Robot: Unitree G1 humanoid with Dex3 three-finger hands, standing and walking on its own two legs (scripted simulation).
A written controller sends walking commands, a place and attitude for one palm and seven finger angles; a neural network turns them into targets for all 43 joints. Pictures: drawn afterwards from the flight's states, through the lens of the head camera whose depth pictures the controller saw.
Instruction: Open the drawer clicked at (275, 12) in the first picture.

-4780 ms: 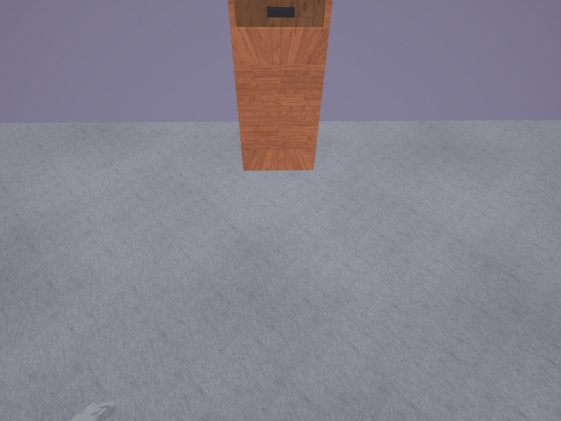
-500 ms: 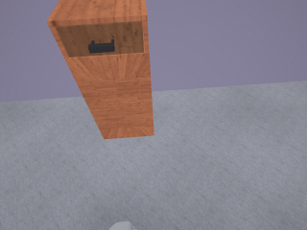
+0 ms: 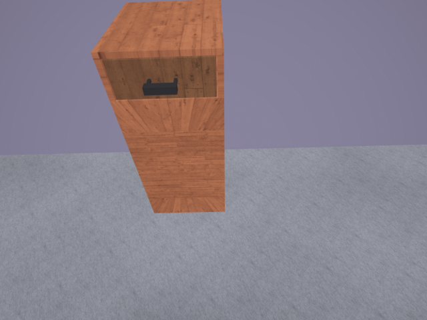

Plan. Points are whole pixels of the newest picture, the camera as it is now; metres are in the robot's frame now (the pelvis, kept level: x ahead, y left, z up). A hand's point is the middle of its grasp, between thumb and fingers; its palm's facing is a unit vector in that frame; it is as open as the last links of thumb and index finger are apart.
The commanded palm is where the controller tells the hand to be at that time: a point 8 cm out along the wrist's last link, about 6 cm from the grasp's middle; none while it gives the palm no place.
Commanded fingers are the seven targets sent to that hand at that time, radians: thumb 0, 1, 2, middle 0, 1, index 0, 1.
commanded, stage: take the last steps up to it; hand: left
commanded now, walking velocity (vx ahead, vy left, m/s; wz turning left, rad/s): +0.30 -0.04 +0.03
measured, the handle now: (161, 85) +0.75 +0.20 +0.05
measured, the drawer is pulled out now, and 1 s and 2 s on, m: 0.00 0.00 0.00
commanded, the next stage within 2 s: come to a stop and stand still in 0.52 s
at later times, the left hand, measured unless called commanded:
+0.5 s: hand out of the picture +0.04 +0.14 -0.18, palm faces +0.16 -0.98 -0.10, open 7.4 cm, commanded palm none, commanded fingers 0.00 0.90 0.90 -0.20 -0.30 -0.20 -0.30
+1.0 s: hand (158, 251) +0.31 +0.17 -0.15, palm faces +0.00 -0.96 -0.27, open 7.4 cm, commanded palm none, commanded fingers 0.00 0.90 0.90 -0.20 -0.30 -0.20 -0.30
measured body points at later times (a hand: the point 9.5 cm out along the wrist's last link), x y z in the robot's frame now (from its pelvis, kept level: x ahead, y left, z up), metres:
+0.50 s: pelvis +0.16 +0.02 -0.01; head +0.19 +0.04 +0.44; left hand +0.03 +0.20 -0.17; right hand +0.25 -0.20 -0.15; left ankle +0.23 +0.12 -0.74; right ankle +0.02 -0.10 -0.72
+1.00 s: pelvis +0.23 -0.02 +0.00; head +0.25 -0.05 +0.45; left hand +0.31 +0.22 -0.13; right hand +0.24 -0.24 -0.18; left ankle +0.22 +0.11 -0.72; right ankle +0.27 -0.12 -0.73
